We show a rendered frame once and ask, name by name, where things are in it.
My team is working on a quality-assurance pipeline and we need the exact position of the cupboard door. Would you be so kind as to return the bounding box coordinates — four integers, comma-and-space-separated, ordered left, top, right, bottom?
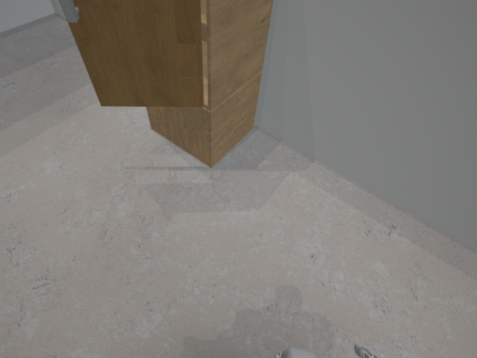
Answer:
61, 0, 204, 107

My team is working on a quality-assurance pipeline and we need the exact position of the handle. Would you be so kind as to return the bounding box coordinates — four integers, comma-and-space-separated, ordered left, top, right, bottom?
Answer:
60, 0, 79, 22

